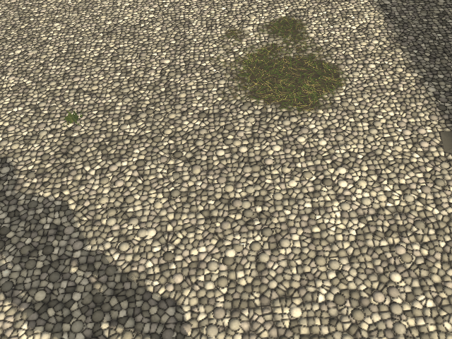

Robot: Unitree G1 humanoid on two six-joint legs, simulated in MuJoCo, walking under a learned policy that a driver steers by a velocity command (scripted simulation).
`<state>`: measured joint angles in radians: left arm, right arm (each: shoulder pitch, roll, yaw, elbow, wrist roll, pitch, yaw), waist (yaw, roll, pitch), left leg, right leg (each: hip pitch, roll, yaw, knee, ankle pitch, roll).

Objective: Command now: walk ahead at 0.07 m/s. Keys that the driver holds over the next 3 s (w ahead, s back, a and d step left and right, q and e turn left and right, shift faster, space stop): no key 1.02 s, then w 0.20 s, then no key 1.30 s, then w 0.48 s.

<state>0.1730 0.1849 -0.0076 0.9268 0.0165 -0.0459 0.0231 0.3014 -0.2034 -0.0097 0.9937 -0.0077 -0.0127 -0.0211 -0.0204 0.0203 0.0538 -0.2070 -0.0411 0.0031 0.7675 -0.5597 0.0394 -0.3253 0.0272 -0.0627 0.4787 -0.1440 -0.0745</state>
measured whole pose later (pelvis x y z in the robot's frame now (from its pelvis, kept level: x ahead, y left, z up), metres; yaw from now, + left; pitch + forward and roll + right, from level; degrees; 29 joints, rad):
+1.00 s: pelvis +0.04 +0.03 +0.01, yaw +0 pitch -1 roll +0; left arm 0.29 0.14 0.00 1.17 0.01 0.00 0.04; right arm 0.35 -0.13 0.02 1.14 -0.01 -0.02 -0.05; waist 0.01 0.00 0.02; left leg -0.08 -0.02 0.01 0.39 -0.28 0.03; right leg -0.21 0.01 -0.03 0.39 -0.15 -0.02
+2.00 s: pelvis +0.19 -0.01 +0.01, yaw -1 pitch -2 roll +1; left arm 0.35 0.12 -0.01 1.14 0.01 -0.02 0.05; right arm 0.27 -0.12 0.00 1.15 0.00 -0.01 -0.05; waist 0.00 0.00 0.04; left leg -0.16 -0.01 0.06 0.42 -0.23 0.02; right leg -0.02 0.03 -0.07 0.36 -0.32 -0.06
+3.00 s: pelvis +0.32 +0.06 -0.01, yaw -1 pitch -1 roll +0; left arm 0.47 0.18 0.03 1.13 0.02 -0.07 0.00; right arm 0.21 -0.19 -0.07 1.00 -0.02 -0.07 0.01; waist 0.01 -0.04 0.05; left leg -0.35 -0.01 0.12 0.61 -0.25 0.08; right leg -0.20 -0.03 -0.01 1.03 -0.42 -0.07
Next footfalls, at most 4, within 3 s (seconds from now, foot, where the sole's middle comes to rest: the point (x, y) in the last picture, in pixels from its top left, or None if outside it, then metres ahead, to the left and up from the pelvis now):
0.16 left None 0.03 0.13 -0.77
1.66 left None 0.23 0.10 -0.77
2.92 left None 0.41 0.14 -0.77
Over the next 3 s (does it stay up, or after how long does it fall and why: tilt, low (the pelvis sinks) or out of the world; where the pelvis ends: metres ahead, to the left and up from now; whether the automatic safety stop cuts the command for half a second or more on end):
stays up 0.32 0.06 -0.01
